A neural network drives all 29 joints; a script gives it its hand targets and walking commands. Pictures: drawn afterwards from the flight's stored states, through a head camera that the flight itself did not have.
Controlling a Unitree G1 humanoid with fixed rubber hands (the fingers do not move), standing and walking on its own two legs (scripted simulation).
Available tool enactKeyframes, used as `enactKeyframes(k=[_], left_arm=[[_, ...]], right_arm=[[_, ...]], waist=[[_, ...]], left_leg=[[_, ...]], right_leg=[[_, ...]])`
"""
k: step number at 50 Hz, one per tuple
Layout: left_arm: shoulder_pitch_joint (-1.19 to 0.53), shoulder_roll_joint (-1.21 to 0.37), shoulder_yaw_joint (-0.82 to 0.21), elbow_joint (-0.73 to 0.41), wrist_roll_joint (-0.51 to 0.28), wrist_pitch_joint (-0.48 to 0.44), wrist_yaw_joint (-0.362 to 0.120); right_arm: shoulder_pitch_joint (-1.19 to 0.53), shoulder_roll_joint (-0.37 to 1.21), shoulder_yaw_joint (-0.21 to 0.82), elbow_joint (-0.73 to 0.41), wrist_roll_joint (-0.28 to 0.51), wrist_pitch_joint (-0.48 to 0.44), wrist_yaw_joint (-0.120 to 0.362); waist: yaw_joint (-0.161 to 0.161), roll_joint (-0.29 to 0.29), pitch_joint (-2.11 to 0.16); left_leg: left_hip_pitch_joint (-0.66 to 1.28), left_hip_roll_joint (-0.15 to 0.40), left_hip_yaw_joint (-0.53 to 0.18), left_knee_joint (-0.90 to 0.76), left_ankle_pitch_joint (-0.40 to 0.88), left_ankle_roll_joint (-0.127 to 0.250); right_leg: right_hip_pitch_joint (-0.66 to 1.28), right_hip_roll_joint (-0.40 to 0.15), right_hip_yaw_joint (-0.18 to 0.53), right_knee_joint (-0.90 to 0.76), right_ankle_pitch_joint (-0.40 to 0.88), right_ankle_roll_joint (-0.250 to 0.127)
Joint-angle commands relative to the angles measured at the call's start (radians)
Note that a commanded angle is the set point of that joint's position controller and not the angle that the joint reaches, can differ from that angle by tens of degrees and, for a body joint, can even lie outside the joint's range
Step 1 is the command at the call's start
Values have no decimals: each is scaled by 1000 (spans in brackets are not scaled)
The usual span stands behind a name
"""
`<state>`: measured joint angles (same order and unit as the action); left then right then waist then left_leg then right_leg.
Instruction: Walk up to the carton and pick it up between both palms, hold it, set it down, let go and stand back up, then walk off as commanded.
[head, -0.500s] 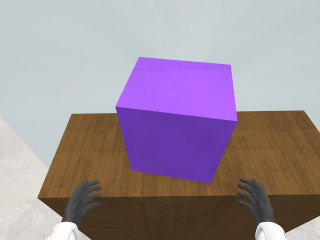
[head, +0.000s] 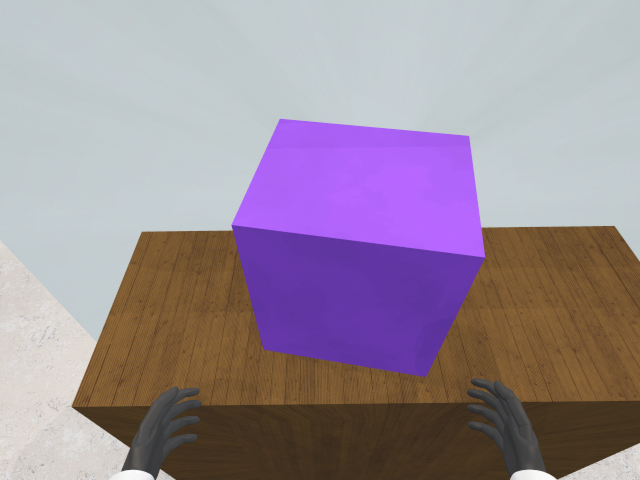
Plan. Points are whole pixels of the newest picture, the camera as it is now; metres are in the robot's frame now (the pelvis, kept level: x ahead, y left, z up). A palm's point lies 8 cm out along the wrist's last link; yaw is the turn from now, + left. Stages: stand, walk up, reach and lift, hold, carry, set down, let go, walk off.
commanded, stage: set down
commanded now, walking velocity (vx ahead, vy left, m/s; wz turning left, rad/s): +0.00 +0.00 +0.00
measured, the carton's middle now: (356, 253) +0.40 -0.03 +0.04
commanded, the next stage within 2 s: let go in 1.32 s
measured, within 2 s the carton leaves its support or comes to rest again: neither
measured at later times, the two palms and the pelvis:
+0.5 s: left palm (153, 457) +0.15 +0.22 -0.03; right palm (526, 454) +0.15 -0.21 -0.03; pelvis -0.04 -0.01 +0.00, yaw +0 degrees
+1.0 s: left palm out of the picture +0.12 +0.20 -0.07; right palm (529, 454) +0.15 -0.22 -0.03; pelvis -0.07 -0.01 -0.01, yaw +0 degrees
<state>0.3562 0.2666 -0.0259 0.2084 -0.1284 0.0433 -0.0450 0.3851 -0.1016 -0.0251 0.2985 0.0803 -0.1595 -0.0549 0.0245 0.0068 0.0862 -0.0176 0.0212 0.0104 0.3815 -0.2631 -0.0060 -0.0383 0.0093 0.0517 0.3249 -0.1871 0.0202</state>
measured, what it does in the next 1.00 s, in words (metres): shifts its weight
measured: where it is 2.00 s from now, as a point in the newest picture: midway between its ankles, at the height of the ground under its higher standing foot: outside the picture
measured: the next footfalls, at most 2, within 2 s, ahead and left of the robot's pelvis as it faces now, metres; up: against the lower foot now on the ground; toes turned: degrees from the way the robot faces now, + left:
none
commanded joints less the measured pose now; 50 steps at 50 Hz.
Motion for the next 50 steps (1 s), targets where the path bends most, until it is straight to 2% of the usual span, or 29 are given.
enactKeyframes(k=[1,9,14,19,28,30,34,37,40,42,44,45,46,47,48,50], left_arm=[[-67,92,55,-86,28,8,15],[-152,50,49,22,61,95,19],[-218,33,47,95,78,141,13],[-273,17,50,161,96,171,-2],[-380,-5,52,262,118,220,-26],[-406,-5,58,286,127,236,-31],[-431,4,67,272,133,286,-46],[-468,8,68,247,142,318,-51],[-472,-7,60,226,162,345,-44],[-444,-38,51,217,182,350,-34],[-398,-79,46,230,207,338,-25],[-368,-104,40,240,213,320,-21],[-340,-122,42,264,218,296,-19],[-283,-137,40,260,226,269,-18],[-229,-144,44,247,226,245,-14],[-215,-112,63,209,205,190,0]], right_arm=[[-77,-107,-54,-92,-18,-15,1],[-165,-114,-57,-15,-64,62,19],[-221,-120,-58,19,-86,114,28],[-274,-122,-59,46,-98,155,30],[-378,-121,-60,91,-131,224,27],[-402,-123,-52,113,-137,237,27],[-407,-115,-25,112,-126,261,13],[-421,-109,-18,109,-103,272,5],[-425,-119,-20,98,-82,283,12],[-414,-154,-40,115,-75,285,31],[-402,-198,-73,139,-80,278,59],[-386,-219,-96,153,-85,270,73],[-379,-240,-108,176,-86,257,84],[-346,-263,-114,203,-90,237,97],[-315,-275,-118,229,-97,220,107],[-306,-253,-118,251,-117,188,112]], waist=[[-4,48,-28],[-4,33,67],[-7,43,103],[-7,44,114],[-19,8,146],[-21,-23,152],[-37,-135,159],[-49,-131,150],[-45,-83,127],[-48,-11,122],[-50,72,121],[-55,125,122],[-53,154,119],[-60,149,116],[-57,116,102],[-33,27,53]], left_leg=[[-66,-13,49,-83,294,-58],[-140,-1,60,-141,63,-41],[-226,12,64,-180,-94,-15],[-292,18,72,-196,-178,4],[-297,2,99,-169,-225,16],[-243,-21,107,-130,-198,10],[-24,-91,100,3,-83,-10],[43,-100,84,49,-67,-8],[32,-83,64,37,-126,-1],[-73,-39,39,-29,-223,12],[-287,31,19,-144,-358,42],[-436,74,13,-226,-427,61],[-571,108,9,-292,-466,78],[-625,121,5,-315,-444,87],[-619,116,6,-310,-393,83],[-527,78,26,-256,-297,67]], right_leg=[[32,33,-49,-41,147,-39],[26,26,-67,-42,-24,-45],[74,32,-80,-15,-94,-40],[116,38,-90,7,-134,-32],[54,18,-99,-6,-256,-26],[-21,-12,-86,-33,-311,-43],[-284,-113,-32,-124,-449,-93],[-381,-134,-26,-136,-493,-110],[-386,-111,-58,-98,-468,-118],[-268,-55,-96,-28,-372,-108],[-15,37,-141,76,-231,-79],[156,93,-160,135,-152,-52],[310,136,-172,183,-81,-28],[397,149,-172,202,-19,-23],[421,147,-162,199,15,-22],[342,120,-131,159,-18,-28]])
